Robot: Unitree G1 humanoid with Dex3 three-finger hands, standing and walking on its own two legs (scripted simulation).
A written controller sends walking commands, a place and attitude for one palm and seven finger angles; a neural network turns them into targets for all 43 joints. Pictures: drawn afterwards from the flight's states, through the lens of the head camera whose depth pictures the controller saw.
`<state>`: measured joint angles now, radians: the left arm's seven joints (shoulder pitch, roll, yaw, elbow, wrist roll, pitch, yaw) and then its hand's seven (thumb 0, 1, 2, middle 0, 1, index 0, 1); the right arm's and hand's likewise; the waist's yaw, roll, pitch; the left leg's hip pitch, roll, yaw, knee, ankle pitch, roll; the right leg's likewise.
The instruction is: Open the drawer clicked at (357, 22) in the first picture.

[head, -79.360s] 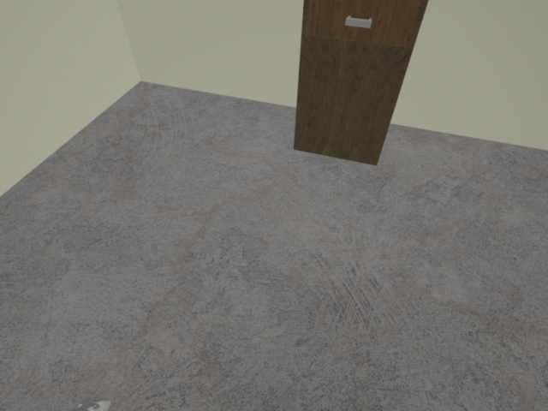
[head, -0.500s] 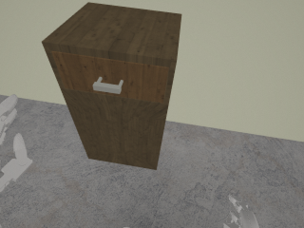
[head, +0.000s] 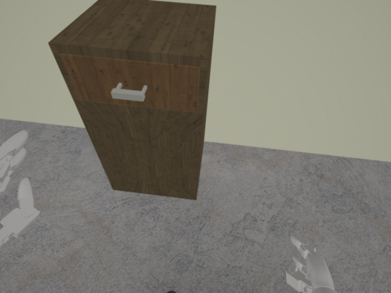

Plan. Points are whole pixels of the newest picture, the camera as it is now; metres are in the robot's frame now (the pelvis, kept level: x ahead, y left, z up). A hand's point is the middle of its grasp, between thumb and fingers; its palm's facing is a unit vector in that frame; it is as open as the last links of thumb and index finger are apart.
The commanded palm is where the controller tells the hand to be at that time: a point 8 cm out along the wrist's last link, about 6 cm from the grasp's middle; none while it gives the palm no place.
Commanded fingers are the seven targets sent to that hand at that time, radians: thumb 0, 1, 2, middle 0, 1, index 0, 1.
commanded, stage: stop stepping back and stand still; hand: left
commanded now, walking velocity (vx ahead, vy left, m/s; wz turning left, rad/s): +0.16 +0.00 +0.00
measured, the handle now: (130, 90) +0.71 +0.27 -0.01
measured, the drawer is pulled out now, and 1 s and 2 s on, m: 0.00 0.00 0.00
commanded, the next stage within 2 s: let the arm hang, fingers relaxed in 0.72 s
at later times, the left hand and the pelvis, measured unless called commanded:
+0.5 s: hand out of the picture +0.08 +0.24 +0.16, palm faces +0.43 -0.78 -0.46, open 7.4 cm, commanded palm +0.02 +0.28 +0.18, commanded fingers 0.00 0.90 0.90 -0.20 -0.30 -0.20 -0.30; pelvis -0.09 -0.01 +0.01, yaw +4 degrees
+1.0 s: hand out of the picture +0.05 +0.24 -0.09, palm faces +0.09 -0.94 -0.34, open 7.4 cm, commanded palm none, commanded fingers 0.00 0.90 0.90 -0.20 -0.30 -0.20 -0.30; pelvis -0.11 +0.02 -0.01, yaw +5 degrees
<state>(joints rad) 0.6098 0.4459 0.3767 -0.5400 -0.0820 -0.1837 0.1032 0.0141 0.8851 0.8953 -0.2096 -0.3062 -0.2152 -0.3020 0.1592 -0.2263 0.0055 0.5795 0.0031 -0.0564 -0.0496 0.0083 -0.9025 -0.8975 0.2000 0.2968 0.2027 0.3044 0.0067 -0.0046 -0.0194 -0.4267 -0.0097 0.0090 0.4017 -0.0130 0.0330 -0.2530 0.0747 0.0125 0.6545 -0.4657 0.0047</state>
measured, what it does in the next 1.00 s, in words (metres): walks backwards: left foot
